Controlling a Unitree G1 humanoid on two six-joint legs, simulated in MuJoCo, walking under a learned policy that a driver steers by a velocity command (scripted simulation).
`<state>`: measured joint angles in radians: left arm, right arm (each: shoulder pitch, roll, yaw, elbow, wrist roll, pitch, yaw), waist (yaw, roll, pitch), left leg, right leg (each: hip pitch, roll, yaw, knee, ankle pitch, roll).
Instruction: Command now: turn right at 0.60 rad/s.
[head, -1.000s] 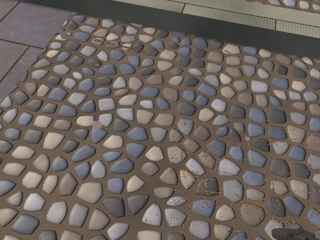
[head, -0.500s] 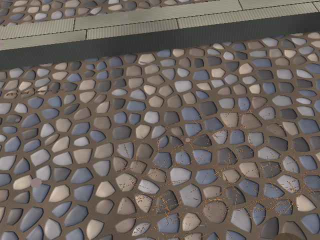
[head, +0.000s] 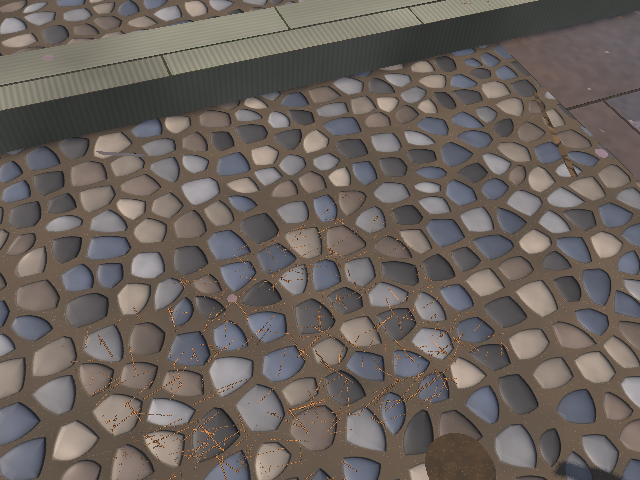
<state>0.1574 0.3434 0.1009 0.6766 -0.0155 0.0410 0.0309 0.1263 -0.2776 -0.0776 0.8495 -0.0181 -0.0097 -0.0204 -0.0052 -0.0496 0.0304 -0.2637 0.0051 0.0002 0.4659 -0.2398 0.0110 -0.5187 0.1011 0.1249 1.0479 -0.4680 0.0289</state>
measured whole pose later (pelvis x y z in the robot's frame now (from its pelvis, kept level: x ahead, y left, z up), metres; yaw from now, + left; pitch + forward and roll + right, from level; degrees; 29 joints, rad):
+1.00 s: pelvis +0.29 -0.08 -0.01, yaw -8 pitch +2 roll +0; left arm 0.30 0.30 0.04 0.69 0.00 -0.10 0.00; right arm 0.22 -0.30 -0.06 0.73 0.01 -0.07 0.04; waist 0.00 -0.02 0.04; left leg -0.35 -0.10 0.00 0.49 -0.17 0.09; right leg -0.42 -0.04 0.06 1.19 -0.36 0.00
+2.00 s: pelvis +0.84 -0.01 -0.01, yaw +28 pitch +1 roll +0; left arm 0.19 0.31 0.05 0.71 0.00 -0.11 0.00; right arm 0.25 -0.30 -0.07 0.64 0.01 -0.04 0.03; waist -0.01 -0.02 0.07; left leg -0.34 -0.10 -0.02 0.49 -0.17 0.10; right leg -0.48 -0.07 0.05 1.16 -0.36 0.02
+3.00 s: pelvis +1.24 +0.30 +0.01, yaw +51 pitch +0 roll +0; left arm 0.27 0.27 0.03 0.88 0.03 -0.03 -0.02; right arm 0.27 -0.25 -0.02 0.86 -0.02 -0.06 0.01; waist 0.01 -0.03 0.04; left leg -0.17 -0.07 0.05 0.33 -0.17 0.10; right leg -0.48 -0.08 -0.01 1.05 -0.30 -0.02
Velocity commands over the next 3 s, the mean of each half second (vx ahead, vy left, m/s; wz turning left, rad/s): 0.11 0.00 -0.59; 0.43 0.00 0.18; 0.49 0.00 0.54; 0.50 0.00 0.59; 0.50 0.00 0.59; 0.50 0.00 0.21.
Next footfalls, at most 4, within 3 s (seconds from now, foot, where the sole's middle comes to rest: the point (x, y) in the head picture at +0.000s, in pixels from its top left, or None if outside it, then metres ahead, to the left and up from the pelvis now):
0.32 right None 0.02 -0.16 -0.78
0.86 left None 0.39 -0.02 -0.78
1.34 right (424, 385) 0.67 -0.25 -0.78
1.84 left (280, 300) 0.89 0.08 -0.78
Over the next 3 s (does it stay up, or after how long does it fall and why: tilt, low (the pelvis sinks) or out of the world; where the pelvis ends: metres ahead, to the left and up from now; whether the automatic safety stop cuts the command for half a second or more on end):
stays up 1.24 0.30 0.01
